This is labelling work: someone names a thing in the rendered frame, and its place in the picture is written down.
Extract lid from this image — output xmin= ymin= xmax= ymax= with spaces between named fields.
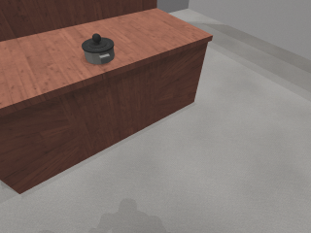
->
xmin=82 ymin=37 xmax=114 ymax=53

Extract table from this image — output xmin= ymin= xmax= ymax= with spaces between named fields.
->
xmin=0 ymin=0 xmax=213 ymax=194

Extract pot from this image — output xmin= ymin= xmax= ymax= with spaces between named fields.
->
xmin=84 ymin=48 xmax=115 ymax=65

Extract knob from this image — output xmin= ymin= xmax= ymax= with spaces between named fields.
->
xmin=92 ymin=33 xmax=101 ymax=43

